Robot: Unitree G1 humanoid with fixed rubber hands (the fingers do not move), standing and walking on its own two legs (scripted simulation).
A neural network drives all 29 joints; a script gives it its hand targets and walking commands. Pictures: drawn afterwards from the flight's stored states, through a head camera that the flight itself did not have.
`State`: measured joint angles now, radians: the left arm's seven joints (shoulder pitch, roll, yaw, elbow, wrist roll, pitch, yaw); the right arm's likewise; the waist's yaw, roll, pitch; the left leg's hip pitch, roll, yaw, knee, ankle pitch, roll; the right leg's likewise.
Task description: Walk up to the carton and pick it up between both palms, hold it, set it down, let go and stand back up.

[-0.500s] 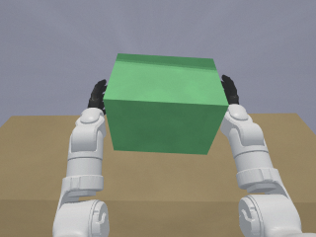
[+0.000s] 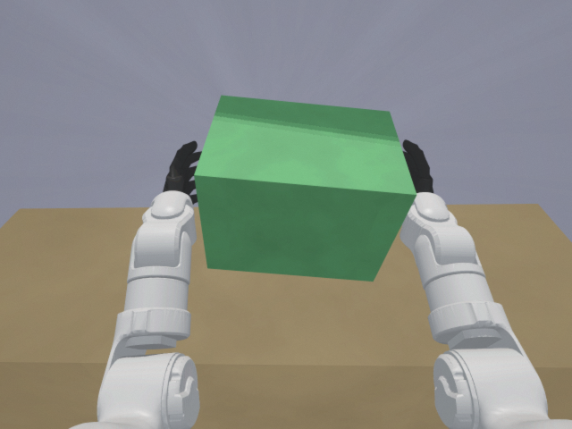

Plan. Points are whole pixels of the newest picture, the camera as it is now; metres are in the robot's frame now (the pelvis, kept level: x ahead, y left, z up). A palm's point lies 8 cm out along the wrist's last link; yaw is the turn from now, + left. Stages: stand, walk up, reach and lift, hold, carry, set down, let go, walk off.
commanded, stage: hold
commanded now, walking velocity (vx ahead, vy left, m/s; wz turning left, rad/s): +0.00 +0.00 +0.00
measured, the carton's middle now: (298, 190) +0.38 +0.01 +0.19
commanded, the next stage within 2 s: none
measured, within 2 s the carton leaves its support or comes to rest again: neither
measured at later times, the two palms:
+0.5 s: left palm (177, 200) +0.36 +0.17 +0.20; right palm (417, 192) +0.37 -0.16 +0.19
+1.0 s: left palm (179, 195) +0.36 +0.17 +0.20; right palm (418, 195) +0.37 -0.16 +0.19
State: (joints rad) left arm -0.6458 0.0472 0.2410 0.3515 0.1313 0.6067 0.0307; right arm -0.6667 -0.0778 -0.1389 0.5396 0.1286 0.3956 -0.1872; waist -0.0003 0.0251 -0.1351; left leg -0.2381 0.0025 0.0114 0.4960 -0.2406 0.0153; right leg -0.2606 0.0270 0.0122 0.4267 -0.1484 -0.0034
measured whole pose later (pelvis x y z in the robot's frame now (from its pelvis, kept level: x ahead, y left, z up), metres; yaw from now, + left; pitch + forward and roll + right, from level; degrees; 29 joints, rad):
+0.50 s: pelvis +0.00 +0.00 +0.00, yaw +0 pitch -1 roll -1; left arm -0.62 0.05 0.24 0.30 0.12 0.63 0.02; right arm -0.66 -0.07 -0.14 0.45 0.13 0.48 -0.20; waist 0.00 0.03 -0.13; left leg -0.24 0.00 0.01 0.50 -0.24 0.01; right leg -0.26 0.03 0.01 0.43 -0.15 0.00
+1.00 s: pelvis +0.00 +0.00 +0.00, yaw +0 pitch -1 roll -1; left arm -0.66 0.05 0.24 0.35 0.12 0.61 0.04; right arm -0.67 -0.08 -0.14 0.54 0.13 0.40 -0.18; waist 0.00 0.02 -0.13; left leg -0.24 0.00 0.01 0.49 -0.24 0.01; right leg -0.26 0.03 0.01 0.43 -0.14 0.00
